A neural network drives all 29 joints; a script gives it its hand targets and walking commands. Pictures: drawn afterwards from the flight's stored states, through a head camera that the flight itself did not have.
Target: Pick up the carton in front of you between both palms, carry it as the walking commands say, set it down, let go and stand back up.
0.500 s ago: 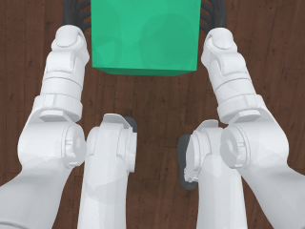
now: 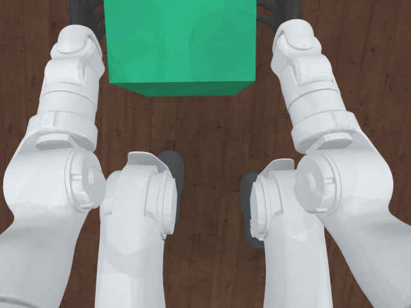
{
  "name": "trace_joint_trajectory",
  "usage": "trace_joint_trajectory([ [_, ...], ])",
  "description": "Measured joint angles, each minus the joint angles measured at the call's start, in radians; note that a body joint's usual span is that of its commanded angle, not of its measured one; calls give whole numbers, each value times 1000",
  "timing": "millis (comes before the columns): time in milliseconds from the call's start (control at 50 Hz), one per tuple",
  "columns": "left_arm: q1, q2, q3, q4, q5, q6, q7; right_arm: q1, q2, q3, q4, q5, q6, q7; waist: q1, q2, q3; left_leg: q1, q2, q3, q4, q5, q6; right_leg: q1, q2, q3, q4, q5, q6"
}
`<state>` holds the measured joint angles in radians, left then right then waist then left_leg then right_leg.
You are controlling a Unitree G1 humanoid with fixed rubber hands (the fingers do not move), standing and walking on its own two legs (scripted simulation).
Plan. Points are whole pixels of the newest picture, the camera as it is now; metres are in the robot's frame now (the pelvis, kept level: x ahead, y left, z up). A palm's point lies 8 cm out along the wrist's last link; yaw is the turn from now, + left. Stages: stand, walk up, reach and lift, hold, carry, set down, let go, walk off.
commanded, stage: set down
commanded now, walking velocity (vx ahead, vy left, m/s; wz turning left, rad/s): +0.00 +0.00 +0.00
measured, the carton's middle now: (186, 36) +0.53 +0.09 -0.24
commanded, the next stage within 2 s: let go in 1.72 s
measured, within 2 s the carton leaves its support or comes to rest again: neither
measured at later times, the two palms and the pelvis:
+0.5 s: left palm (87, 42) +0.49 +0.25 -0.18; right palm (293, 32) +0.53 -0.09 -0.18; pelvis +0.00 +0.00 +0.00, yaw +0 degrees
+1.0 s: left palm (25, 14) +0.49 +0.28 -0.07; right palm out of the picture +0.54 -0.10 -0.07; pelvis +0.01 +0.00 +0.06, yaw +1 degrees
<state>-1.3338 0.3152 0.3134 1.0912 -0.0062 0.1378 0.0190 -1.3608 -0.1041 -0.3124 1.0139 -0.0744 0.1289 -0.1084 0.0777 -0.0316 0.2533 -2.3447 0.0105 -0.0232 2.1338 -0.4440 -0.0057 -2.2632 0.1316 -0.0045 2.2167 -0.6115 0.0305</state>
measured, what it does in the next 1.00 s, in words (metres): rises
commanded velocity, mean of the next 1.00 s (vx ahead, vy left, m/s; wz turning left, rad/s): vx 0.00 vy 0.00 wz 0.00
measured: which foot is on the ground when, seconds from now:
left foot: down 0.00-1.00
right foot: down 0.00-1.00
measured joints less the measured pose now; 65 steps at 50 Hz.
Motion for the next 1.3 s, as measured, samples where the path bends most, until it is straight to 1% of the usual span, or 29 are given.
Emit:
trace_joint_trajectory([
  [140, -10, 2, 32, 8, 28, -7, -27, -10, 2, -39, 1, -44, -3, 35, 0, 1, 13, 6, -1, 0, -1, 1, 0, 5, 0, 0, -1, 2, -1],
  [280, -21, 5, 57, 19, 49, -12, -53, -22, -4, -57, 11, -70, -10, 59, -2, 5, 29, 12, -2, 2, 0, 3, 2, 13, -1, 2, 2, 2, 1],
  [360, -30, 8, 58, 35, 47, -27, -57, -30, -12, -45, 23, -75, -18, 61, -2, 7, 43, 19, -2, 3, 4, 4, 1, 19, -2, 3, 7, 1, 3],
  [420, -38, 16, 50, 70, 33, -59, -54, -42, -33, -2, 59, -62, -32, 57, -4, 10, 63, 27, -4, 4, 8, 3, 1, 29, -3, 4, 11, -2, 6],
  [460, -40, 26, 21, 106, 2, -90, -31, -44, -59, 48, 87, -21, -45, 32, -7, 13, 86, 37, -5, 5, 9, 0, 1, 41, -4, 5, 12, -6, 9],
  [500, -40, 45, -13, 140, -47, -119, -2, -37, -96, 101, 103, 45, -61, 6, -8, 17, 109, 43, -3, 6, 10, -4, 4, 49, -3, 6, 11, -10, 12],
  [540, -30, 66, -44, 146, -99, -145, 20, -23, -140, 160, 103, 117, -76, -10, -10, 21, 131, 50, -3, 9, 13, -9, 7, 58, -4, 9, 13, -17, 15],
  [620, 6, 94, -102, 115, -182, -176, 34, 18, -204, 262, 63, 241, -91, -14, -12, 17, 141, 53, 0, 15, 23, -25, 14, 62, -2, 14, 22, -33, 18],
  [660, 22, 100, -119, 87, -206, -179, 35, 34, -216, 289, 31, 276, -91, -13, -11, 12, 131, 49, 3, 16, 27, -31, 15, 58, -1, 15, 25, -39, 20],
  [700, 38, 101, -126, 54, -219, -175, 35, 48, -218, 300, -4, 290, -88, -15, -9, 9, 113, 42, 3, 17, 29, -34, 16, 52, 0, 16, 26, -42, 20],
  [800, 88, 91, -130, -57, -220, -141, 31, 102, -196, 270, -94, 268, -62, -30, -6, 3, 47, 42, -10, 13, 9, -34, 10, 58, -14, 11, 9, -49, 13],
  [860, 135, 75, -125, -140, -204, -106, 29, 145, -169, 236, -152, 239, -35, -42, -6, -3, -1, 64, -20, 7, -26, -35, 5, 83, -25, 7, -26, -53, 5],
  [900, 164, 61, -116, -177, -185, -82, 27, 166, -151, 210, -169, 217, -17, -46, -8, -5, -39, 85, -26, 3, -59, -35, 3, 106, -31, 5, -62, -53, 1],
  [1000, 203, 30, -85, -183, -129, -51, 20, 188, -124, 148, -133, 170, -1, -36, -11, -6, -143, 130, -32, -6, -161, -27, 2, 152, -39, 2, -173, -37, -4],
  [1120, 223, 10, -55, -173, -87, -50, 10, 205, -121, 126, -107, 151, -12, -17, -13, 1, -233, 169, -31, -10, -267, -11, 6, 188, -40, 5, -289, -9, -1],
  [1180, 239, 4, -43, -190, -77, -47, 5, 226, -119, 126, -129, 147, -10, -13, -13, 4, -259, 192, -30, -8, -313, -5, 8, 208, -40, 10, -337, 2, 0],
  [1300, 292, -2, -30, -262, -74, -25, -10, 284, -109, 125, -212, 133, 12, -10, -14, 7, -285, 259, -30, -4, -410, 8, 10, 271, -44, 20, -435, 22, 1],
])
